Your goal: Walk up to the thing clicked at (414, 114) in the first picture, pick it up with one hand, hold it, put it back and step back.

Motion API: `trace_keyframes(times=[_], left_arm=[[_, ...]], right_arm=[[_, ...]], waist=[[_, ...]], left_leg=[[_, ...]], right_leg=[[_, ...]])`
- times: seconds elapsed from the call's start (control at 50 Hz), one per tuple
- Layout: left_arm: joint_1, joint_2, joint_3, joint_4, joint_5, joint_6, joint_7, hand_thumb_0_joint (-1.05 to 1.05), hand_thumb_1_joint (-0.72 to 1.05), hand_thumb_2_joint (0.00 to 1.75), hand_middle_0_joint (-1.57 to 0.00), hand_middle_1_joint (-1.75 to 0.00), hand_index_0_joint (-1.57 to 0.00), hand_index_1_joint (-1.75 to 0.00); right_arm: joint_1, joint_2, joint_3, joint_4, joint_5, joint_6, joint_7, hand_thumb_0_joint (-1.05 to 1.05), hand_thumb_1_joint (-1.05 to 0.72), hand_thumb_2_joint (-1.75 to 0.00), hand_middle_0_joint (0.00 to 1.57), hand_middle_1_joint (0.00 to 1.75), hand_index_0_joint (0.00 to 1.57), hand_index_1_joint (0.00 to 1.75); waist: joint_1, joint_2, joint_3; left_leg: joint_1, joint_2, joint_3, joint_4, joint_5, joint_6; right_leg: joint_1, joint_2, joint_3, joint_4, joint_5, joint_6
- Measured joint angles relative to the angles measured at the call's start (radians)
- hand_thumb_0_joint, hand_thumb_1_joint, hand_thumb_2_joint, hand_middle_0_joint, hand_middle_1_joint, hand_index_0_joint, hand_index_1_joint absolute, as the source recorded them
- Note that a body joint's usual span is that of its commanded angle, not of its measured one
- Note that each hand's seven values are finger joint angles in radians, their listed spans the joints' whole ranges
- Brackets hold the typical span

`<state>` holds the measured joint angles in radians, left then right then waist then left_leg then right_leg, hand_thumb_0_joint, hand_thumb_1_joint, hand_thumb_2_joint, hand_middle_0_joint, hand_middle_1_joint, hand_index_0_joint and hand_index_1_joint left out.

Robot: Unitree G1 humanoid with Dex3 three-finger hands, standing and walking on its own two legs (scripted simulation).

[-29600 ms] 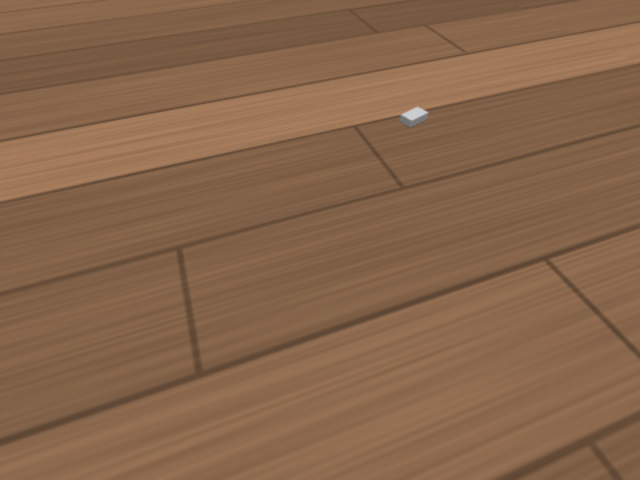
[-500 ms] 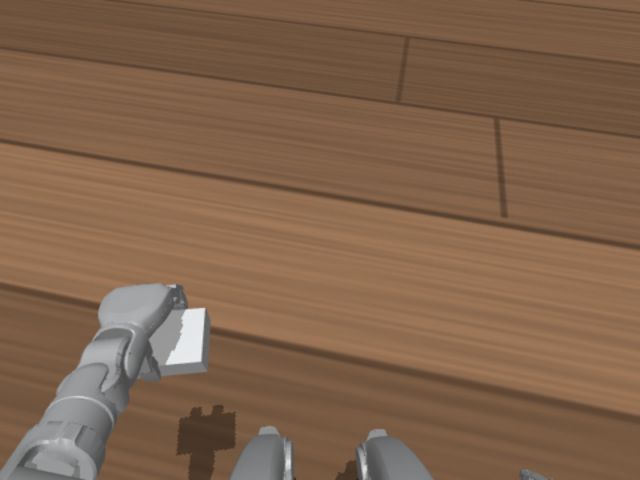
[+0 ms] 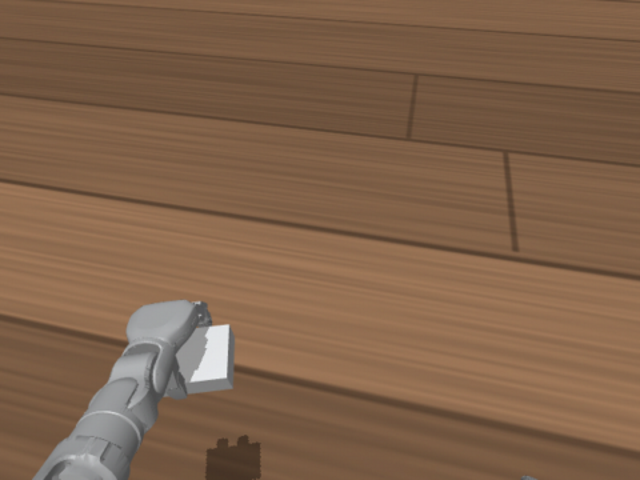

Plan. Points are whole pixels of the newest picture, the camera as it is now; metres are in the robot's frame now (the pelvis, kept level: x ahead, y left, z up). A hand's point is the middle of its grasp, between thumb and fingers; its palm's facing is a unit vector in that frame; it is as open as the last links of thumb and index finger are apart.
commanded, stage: hold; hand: left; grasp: from above
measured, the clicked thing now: (184, 361) +0.32 +0.23 -0.12
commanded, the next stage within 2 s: crouch in 1.90 s
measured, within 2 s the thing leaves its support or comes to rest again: neither
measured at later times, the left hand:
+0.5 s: hand (171, 338) +0.32 +0.22 -0.03, palm faces -0.43 -0.05 -0.90, open 10.7 cm
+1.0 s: hand (169, 348) +0.30 +0.21 -0.01, palm faces -0.43 -0.05 -0.90, open 10.7 cm
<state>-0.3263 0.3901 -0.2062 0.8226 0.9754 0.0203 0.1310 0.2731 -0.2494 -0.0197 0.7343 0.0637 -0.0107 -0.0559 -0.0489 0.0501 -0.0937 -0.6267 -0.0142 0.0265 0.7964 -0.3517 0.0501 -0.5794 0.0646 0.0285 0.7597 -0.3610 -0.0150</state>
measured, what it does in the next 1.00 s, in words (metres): stands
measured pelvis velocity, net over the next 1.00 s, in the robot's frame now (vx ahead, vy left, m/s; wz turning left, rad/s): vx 0.01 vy -0.01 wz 0.00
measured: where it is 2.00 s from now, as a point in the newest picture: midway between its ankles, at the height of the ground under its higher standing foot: outside the picture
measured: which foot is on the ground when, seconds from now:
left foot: down 0.00-1.00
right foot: down 0.00-1.00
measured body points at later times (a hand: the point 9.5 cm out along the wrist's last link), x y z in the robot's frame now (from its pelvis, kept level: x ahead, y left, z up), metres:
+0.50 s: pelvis +0.02 +0.00 +0.02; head +0.04 -0.02 +0.47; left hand +0.34 +0.22 +0.02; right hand +0.13 -0.27 -0.10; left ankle +0.02 +0.08 -0.71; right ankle +0.01 -0.11 -0.71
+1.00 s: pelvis +0.01 -0.01 +0.03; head +0.02 -0.03 +0.48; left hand +0.32 +0.21 +0.04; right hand +0.14 -0.27 -0.09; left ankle +0.02 +0.08 -0.71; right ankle +0.01 -0.11 -0.71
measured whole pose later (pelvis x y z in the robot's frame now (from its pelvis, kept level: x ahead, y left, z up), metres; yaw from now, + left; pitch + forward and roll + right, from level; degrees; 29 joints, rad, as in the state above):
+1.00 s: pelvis +0.01 -0.01 +0.03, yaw +0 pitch +2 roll +0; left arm -0.24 0.39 -0.24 0.64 0.98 0.01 0.01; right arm 0.22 -0.27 -0.02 0.69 0.09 0.06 -0.06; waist 0.00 0.06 -0.03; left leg -0.32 -0.03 0.03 0.51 -0.24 0.04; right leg -0.29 0.05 0.05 0.51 -0.26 -0.02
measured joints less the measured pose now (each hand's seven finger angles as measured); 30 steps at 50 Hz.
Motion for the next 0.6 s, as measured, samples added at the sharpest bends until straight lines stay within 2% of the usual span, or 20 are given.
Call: trace_keyframes(times=[0.18,0.6], left_arm=[[0.017,-0.002,-0.011,-0.031,0.014,-0.009,-0.022,-0.01,-0.04,0.3,-0.7,-0.45,-0.72,-0.42],[0.063,0.002,-0.024,-0.125,0.013,-0.008,-0.085,0.0,-0.02,0.24,-0.72,-0.39,-0.75,-0.36]], right_arm=[[-0.014,-0.01,-0.01,-0.001,0.003,0.01,0.003,0.01,-0.89,-0.9,0.2,0.3,0.2,0.3],[-0.024,-0.019,-0.013,-0.038,0.013,0.047,0.007,0.01,-0.89,-0.9,0.2,0.3,0.2,0.3]], waist=[[0.012,0.0,0.004],[0.033,0.006,0.03]], left_leg=[[0.083,-0.004,0.001,-0.073,0.015,-0.001],[0.223,-0.01,0.006,-0.198,0.06,-0.002]], right_leg=[[0.081,-0.004,0.005,-0.07,0.014,-0.001],[0.213,-0.011,0.017,-0.184,0.056,-0.003]])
